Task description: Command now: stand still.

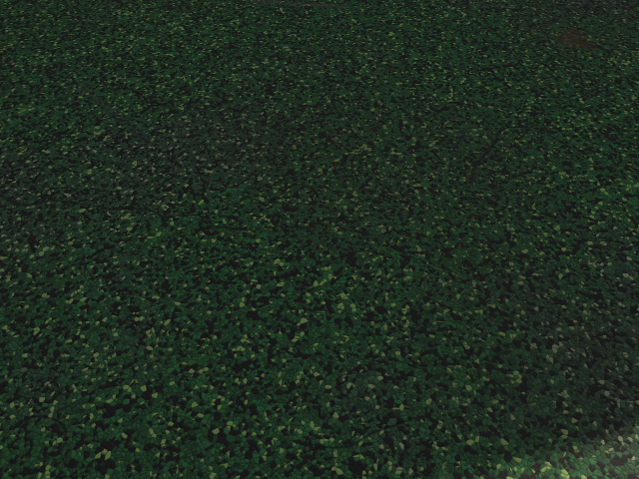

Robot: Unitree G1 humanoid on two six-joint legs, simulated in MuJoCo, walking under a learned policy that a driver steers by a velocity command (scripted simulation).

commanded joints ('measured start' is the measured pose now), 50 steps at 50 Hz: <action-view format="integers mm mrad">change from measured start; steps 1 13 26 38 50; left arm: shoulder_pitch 55 74 225 70 -43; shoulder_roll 93 64 128 18 30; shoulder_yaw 14 7 58 46 40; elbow -2 38 61 -37 -127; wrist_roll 0 0 11 19 14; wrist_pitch -5 -7 4 -61 -19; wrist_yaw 4 8 0 -45 -36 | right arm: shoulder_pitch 39 67 -17 202 205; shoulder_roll -77 -50 5 -63 -72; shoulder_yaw -10 -3 -7 -43 -24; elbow -2 52 -25 -16 -23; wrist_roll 0 -1 -37 -14 -3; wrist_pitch -5 -1 -18 -82 -64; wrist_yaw -5 -10 21 18 -46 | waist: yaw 4 1 61 8 31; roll -8 -11 -152 20 140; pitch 4 24 183 118 -19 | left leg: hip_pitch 13 9 -346 100 92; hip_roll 108 113 36 318 238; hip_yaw -98 -95 43 -294 115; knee -45 -43 349 -206 108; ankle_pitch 183 161 -236 181 964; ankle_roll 18 11 40 152 77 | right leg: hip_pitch -34 -48 -99 -530 -268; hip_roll -102 -95 -296 -63 61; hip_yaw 87 87 447 9 -156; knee -62 -73 -275 682 287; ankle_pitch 214 196 -587 -89 74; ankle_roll -35 -39 -237 -65 -87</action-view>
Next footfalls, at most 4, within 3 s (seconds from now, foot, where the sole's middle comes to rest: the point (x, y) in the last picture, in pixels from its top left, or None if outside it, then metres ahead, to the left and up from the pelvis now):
1.06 right None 0.30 -0.03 -0.78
1.62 left None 0.42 0.13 -0.78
2.06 right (438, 466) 0.54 -0.21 -0.78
2.58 left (442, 334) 0.87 -0.26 -0.78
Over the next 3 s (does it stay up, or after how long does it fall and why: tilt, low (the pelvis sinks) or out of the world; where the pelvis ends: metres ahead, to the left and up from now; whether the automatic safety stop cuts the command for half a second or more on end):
stays up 0.76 -0.28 -0.01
